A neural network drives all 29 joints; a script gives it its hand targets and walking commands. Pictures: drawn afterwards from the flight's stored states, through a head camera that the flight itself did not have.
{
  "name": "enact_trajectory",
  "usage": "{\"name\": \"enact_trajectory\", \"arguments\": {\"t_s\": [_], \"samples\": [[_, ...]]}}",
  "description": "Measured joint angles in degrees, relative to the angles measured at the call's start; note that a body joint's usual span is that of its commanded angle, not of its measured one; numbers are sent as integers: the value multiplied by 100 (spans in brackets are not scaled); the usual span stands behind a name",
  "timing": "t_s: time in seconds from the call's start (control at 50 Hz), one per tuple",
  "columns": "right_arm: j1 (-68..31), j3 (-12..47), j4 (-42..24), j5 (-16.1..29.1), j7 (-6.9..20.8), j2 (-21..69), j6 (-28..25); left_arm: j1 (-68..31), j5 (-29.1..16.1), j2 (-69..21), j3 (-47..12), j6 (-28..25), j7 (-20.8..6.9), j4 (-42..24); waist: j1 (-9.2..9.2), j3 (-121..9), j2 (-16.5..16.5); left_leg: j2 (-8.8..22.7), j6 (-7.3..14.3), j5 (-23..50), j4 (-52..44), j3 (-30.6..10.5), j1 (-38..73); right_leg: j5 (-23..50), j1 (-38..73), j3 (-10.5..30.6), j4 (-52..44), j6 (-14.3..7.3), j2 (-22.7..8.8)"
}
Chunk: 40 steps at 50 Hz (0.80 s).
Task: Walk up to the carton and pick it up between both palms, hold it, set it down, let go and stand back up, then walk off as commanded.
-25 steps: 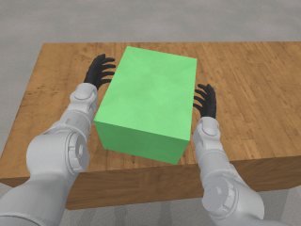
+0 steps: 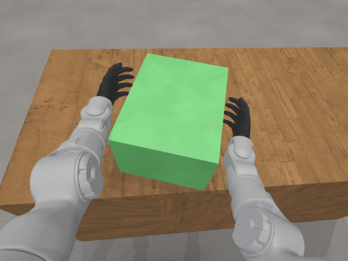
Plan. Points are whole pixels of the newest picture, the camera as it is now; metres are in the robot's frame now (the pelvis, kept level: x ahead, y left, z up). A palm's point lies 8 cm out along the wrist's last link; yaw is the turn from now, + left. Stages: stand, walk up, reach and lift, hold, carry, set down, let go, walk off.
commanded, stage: reach and lift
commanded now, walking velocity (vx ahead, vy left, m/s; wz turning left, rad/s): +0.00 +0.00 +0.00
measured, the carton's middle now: (174, 119) +0.47 -0.01 +0.01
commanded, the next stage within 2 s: none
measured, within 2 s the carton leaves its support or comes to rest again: leaves its support in 0.94 s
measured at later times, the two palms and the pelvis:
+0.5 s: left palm (106, 98) +0.47 +0.15 +0.09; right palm (239, 133) +0.38 -0.16 +0.05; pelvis +0.00 -0.01 +0.00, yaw +0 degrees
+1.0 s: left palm (108, 107) +0.44 +0.14 +0.10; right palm (248, 137) +0.36 -0.17 +0.07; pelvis -0.01 -0.01 +0.01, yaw +0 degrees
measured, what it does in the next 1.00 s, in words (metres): stands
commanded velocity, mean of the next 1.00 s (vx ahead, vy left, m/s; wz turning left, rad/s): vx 0.00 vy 0.00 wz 0.00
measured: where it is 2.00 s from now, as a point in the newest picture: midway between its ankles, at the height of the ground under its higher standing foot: outside the picture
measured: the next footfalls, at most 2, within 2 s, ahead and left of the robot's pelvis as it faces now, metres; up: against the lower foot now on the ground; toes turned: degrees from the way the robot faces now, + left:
none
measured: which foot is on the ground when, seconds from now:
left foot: down 0.00-1.00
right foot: down 0.00-1.00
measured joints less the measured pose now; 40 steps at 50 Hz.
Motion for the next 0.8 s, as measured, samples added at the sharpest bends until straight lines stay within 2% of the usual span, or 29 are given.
{"name": "enact_trajectory", "arguments": {"t_s": [0.28,0.5,0.8], "samples": [[55,156,3,-1,-176,2,-150,23,0,-14,0,-27,-1,-64,32,0,0,-3,-29,96,-142,0,13,76,0,0,-113,-23,0],[148,355,9,-1,-285,-17,-273,214,0,-57,0,-32,-14,-300,136,-43,0,-6,-78,300,-475,0,110,204,30,0,-310,-74,4],[409,662,12,115,-388,-164,-254,408,0,-275,-54,-90,209,-304,196,-177,0,-6,-92,473,-747,0,239,360,137,0,-538,-99,12]]}}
